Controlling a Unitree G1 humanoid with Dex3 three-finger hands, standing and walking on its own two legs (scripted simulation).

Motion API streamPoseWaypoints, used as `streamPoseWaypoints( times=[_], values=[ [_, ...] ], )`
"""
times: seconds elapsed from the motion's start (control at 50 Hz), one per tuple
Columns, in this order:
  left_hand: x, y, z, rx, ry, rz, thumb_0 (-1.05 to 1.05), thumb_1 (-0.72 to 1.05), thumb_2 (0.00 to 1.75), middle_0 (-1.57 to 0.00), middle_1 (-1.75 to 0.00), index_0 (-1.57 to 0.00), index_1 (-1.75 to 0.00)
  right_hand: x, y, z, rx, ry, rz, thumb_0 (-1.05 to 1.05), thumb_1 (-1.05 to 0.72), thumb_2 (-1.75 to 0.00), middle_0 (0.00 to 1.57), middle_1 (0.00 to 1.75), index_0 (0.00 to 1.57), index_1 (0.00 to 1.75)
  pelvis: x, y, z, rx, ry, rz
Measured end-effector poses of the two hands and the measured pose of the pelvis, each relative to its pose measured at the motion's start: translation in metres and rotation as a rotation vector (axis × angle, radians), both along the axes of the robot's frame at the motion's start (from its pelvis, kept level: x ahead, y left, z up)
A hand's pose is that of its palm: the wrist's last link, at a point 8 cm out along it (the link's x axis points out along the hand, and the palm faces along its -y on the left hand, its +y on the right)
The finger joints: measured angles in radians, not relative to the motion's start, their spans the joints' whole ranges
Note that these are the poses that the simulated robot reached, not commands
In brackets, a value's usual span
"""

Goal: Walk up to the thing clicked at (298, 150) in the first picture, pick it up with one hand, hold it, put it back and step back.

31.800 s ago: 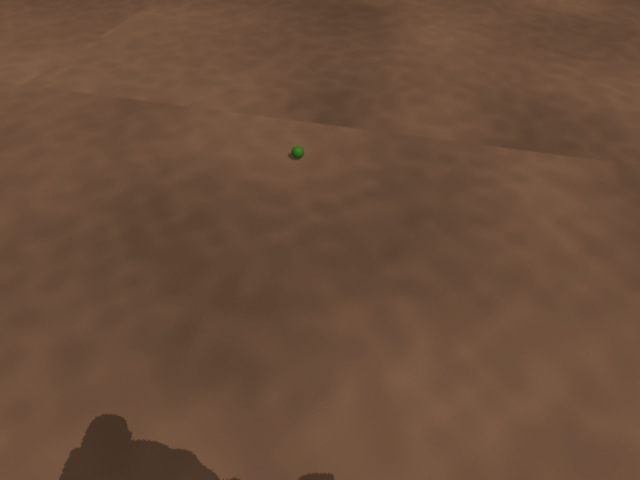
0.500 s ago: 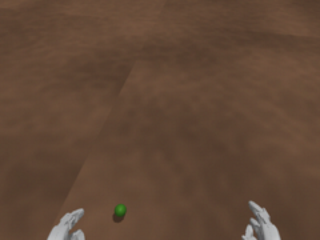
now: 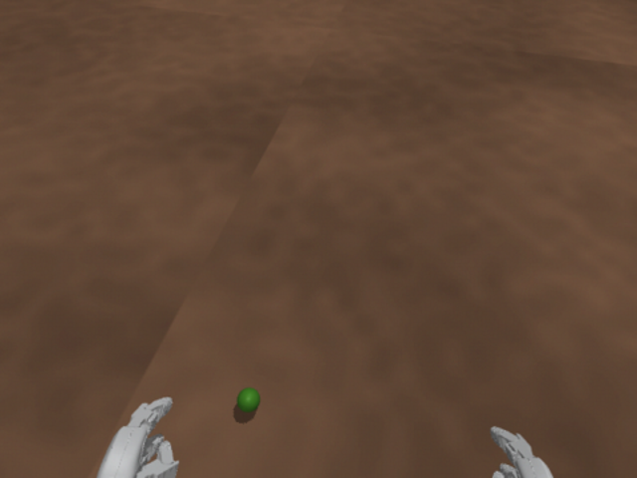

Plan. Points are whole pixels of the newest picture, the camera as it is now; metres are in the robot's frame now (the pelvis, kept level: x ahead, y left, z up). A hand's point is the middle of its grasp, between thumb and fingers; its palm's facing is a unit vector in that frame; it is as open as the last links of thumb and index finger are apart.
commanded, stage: stand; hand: left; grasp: from above
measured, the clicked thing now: (248, 399) +0.46 +0.22 -0.69
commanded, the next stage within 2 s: none
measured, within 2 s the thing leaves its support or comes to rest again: neither
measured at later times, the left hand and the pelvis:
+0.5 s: hand out of the picture +0.03 +0.24 -0.12, palm faces +0.04 -0.95 -0.32, open 7.4 cm; pelvis -0.01 +0.01 +0.05, yaw +0 degrees
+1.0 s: hand out of the picture +0.03 +0.23 -0.11, palm faces +0.02 -0.94 -0.33, open 7.4 cm; pelvis -0.01 -0.01 +0.05, yaw +0 degrees
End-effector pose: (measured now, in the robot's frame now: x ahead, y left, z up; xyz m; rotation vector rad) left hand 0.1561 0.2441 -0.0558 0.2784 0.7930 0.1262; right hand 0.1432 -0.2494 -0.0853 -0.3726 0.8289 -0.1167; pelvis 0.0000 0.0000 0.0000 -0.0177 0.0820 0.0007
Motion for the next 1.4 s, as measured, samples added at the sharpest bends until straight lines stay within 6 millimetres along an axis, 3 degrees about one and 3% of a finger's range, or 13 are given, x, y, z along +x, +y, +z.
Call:
streamPoseWaypoints(
  times=[0.08,0.22,0.4,0.56,0.78,1.04,1.4],
  values=[
    [-0.018,0.02,-0.014,0.027,0.087,0.04,0.01,0.9,0.9,-0.2,-0.3,-0.21,-0.3,-0.016,-0.012,-0.001,0.019,0.111,-0.033,0.01,-0.9,-0.9,0.21,0.3,0.2,0.3,-0.002,0.001,0.009,0.015,-0.041,-0.003],
    [-0.067,0.042,-0.027,0.042,0.262,0.112,0.01,0.91,0.9,-0.2,-0.3,-0.2,-0.3,-0.047,-0.023,0.003,0.019,0.219,-0.114,0.01,-0.91,-0.9,0.21,0.3,0.2,0.3,-0.001,0.006,0.024,0.013,-0.089,-0.006],
    [-0.119,0.043,-0.028,0.015,0.418,0.168,0.01,0.91,0.9,-0.2,-0.3,-0.2,-0.3,-0.08,-0.014,0.007,0.043,0.326,-0.161,0.01,-0.91,-0.9,0.21,0.3,0.2,0.3,-0.003,0.01,0.042,0.013,-0.139,-0.006],
    [-0.139,0.04,-0.022,0.016,0.468,0.181,0.01,0.9,0.9,-0.2,-0.3,-0.21,-0.3,-0.093,-0.012,0.007,0.069,0.362,-0.18,0.01,-0.91,-0.9,0.21,0.3,0.2,0.3,-0.009,0.008,0.05,0.019,-0.163,-0.003],
    [-0.142,0.037,-0.016,0.032,0.469,0.179,0.01,0.9,0.9,-0.2,-0.3,-0.21,-0.3,-0.104,-0.027,0.007,0.071,0.381,-0.193,0.01,-0.91,-0.9,0.21,0.3,0.2,0.3,-0.015,-0.001,0.053,0.018,-0.17,-0.002],
    [-0.13,0.03,-0.015,0.031,0.479,0.168,0.01,0.9,0.9,-0.2,-0.3,-0.21,-0.3,-0.112,-0.042,0.008,0.057,0.431,-0.201,0.0,-0.91,-0.9,0.2,0.3,0.2,0.3,-0.009,-0.01,0.055,0.016,-0.155,-0.002],
    [-0.092,0.022,-0.012,0.019,0.433,0.139,0.01,0.9,0.9,-0.2,-0.3,-0.21,-0.3,-0.086,-0.042,0.012,0.06,0.392,-0.193,0.0,-0.91,-0.9,0.2,0.3,0.2,0.3,0.003,-0.012,0.057,0.016,-0.146,-0.012]
  ],
)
